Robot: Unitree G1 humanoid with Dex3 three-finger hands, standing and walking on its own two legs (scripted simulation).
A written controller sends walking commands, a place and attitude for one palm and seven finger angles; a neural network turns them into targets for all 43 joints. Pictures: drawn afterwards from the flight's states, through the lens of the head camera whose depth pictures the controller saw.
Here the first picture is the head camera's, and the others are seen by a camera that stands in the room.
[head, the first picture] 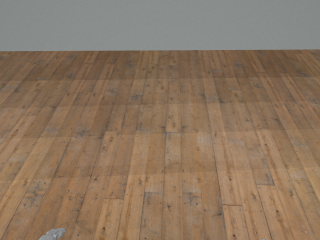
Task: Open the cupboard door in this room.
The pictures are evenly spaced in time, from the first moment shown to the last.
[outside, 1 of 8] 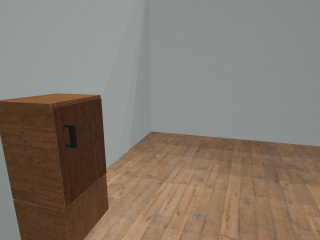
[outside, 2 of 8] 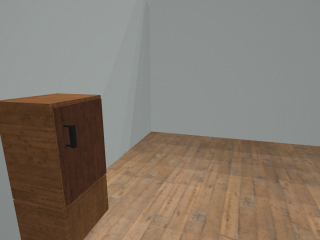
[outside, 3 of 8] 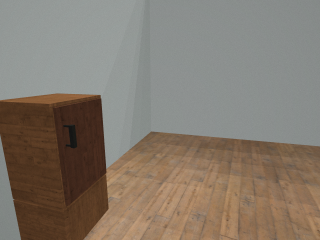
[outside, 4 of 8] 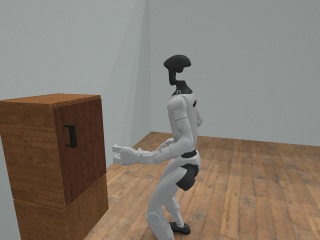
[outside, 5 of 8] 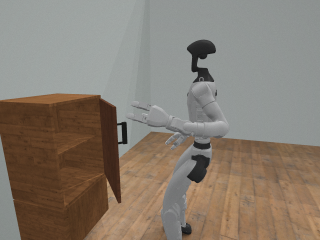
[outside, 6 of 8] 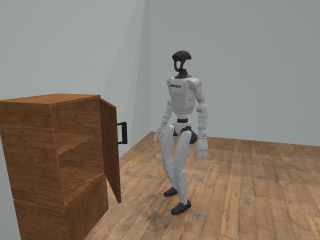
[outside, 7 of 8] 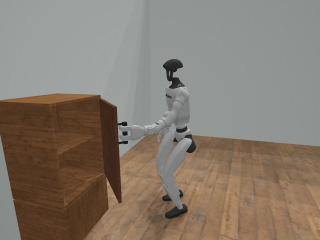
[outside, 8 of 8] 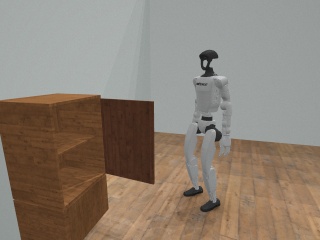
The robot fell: no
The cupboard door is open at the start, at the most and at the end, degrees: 0 85 84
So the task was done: yes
